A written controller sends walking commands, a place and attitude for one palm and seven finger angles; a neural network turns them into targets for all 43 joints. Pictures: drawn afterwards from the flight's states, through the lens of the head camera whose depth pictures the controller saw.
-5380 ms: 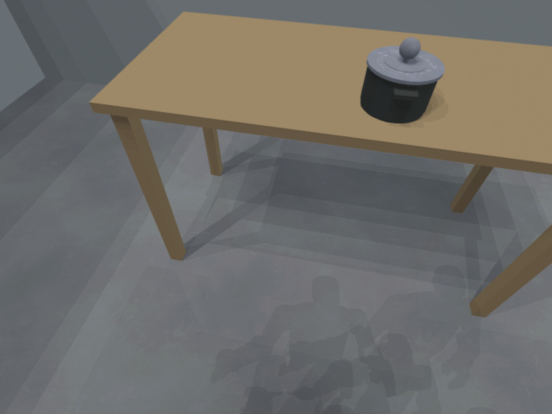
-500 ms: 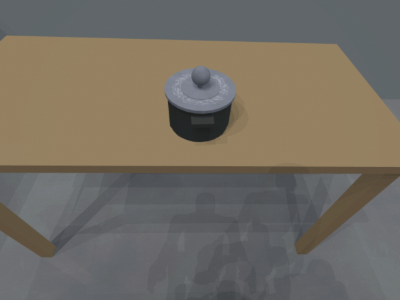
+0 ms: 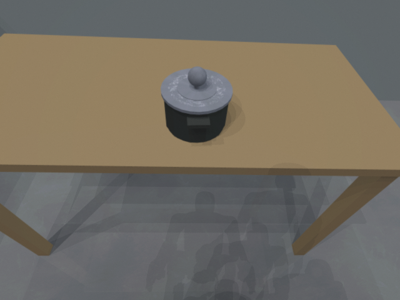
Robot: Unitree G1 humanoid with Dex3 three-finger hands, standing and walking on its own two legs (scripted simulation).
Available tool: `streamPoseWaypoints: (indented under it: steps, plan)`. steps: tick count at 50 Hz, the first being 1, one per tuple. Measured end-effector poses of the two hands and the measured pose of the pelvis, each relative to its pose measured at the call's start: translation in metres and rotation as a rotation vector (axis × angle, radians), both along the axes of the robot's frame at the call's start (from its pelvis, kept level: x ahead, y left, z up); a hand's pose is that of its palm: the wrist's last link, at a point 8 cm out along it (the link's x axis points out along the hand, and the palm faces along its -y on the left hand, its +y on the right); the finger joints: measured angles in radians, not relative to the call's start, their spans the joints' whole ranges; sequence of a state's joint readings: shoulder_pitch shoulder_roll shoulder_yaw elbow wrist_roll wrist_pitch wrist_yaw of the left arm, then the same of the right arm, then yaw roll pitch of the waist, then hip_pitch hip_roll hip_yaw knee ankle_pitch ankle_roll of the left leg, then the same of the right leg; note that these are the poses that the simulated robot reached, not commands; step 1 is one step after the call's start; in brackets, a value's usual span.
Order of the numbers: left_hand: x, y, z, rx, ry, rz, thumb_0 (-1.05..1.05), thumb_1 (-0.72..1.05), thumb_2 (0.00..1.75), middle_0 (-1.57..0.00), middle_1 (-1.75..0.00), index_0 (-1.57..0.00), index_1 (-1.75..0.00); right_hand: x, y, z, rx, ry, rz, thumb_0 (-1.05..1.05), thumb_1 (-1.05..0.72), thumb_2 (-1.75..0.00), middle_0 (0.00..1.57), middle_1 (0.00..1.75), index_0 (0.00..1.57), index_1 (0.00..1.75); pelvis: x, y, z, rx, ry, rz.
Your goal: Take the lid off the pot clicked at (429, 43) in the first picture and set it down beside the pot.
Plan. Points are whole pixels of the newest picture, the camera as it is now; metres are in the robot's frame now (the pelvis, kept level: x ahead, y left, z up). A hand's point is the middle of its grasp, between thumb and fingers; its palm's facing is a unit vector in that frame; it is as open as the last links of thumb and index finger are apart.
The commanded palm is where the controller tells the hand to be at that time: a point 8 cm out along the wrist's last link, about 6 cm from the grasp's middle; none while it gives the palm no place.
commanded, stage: look again from close up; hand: left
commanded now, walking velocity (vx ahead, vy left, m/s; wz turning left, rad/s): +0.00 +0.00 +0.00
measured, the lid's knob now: (197, 76) +0.56 +0.05 +0.15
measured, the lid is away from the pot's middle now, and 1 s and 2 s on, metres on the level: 0.00 0.00 0.00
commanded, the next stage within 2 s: shuffle to correct the standing spot in 0.02 s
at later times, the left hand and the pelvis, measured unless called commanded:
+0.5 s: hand out of the picture +0.00 +0.15 -0.19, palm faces +0.09 -0.98 -0.18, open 7.4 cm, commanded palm none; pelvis +0.03 -0.02 -0.01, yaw +3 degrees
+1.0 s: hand (152, 295) +0.16 +0.12 -0.18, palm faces +0.08 -0.98 -0.20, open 7.3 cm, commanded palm none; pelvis +0.09 -0.08 +0.00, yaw +3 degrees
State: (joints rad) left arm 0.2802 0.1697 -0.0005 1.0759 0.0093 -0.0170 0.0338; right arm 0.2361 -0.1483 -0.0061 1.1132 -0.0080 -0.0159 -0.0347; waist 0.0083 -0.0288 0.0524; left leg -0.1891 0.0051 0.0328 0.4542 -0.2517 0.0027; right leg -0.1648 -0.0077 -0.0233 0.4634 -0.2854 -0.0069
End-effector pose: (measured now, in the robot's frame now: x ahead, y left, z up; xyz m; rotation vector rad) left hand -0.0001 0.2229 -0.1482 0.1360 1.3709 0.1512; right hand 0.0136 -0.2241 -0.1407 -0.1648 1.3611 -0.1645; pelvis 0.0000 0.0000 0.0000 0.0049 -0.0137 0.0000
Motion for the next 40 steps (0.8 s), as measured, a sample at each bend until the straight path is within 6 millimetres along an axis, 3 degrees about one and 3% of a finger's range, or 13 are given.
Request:
streamPoseWaypoints:
  steps: [13, 22, 28, 34, 37, 40]
  plan:
    - [-0.008, -0.004, -0.003, -0.016, 0.015, 0.008, 0.0, 0.91, 0.9, -0.2, -0.3, -0.2, -0.3, -0.013, 0.003, -0.001, 0.011, 0.03, -0.006, 0.01, -0.92, -0.9, 0.2, 0.3, 0.19, 0.3, -0.001, -0.002, -0.001, -0.001, -0.001, 0.013]
    - [-0.012, -0.013, -0.006, -0.012, 0.05, 0.055, 0.0, 0.91, 0.9, -0.2, -0.3, -0.2, -0.3, -0.011, 0.0, -0.007, 0.031, 0.087, -0.002, 0.01, -0.91, -0.9, 0.2, 0.3, 0.2, 0.3, 0.017, -0.015, -0.006, 0.002, 0.024, 0.047]
    - [-0.013, -0.028, -0.011, -0.019, 0.077, 0.099, 0.0, 0.91, 0.9, -0.2, -0.3, -0.2, -0.3, 0.014, -0.013, -0.011, 0.01, 0.086, 0.01, 0.01, -0.91, -0.9, 0.2, 0.3, 0.2, 0.3, 0.035, -0.024, -0.012, -0.014, 0.026, 0.063]
    - [-0.014, -0.041, -0.028, -0.072, 0.138, 0.118, 0.0, 0.91, 0.9, -0.2, -0.3, -0.2, -0.3, 0.064, -0.022, -0.007, -0.053, 0.015, 0.031, 0.01, -0.91, -0.9, 0.2, 0.3, 0.2, 0.3, 0.054, -0.023, -0.019, -0.007, 0.01, 0.052]
    - [0.0, -0.044, -0.028, -0.086, 0.165, 0.087, 0.0, 0.91, 0.9, -0.2, -0.3, -0.2, -0.3, 0.08, -0.025, 0.002, -0.066, -0.046, 0.025, 0.01, -0.91, -0.9, 0.2, 0.3, 0.2, 0.3, 0.063, -0.025, -0.015, -0.006, 0.012, 0.044]
    - [0.032, -0.043, -0.023, -0.075, 0.108, 0.083, 0.0, 0.91, 0.9, -0.2, -0.3, -0.2, -0.3, 0.08, -0.03, 0.011, -0.07, -0.036, 0.028, 0.01, -0.92, -0.9, 0.2, 0.3, 0.2, 0.3, 0.07, -0.033, -0.007, -0.02, 0.019, 0.059]
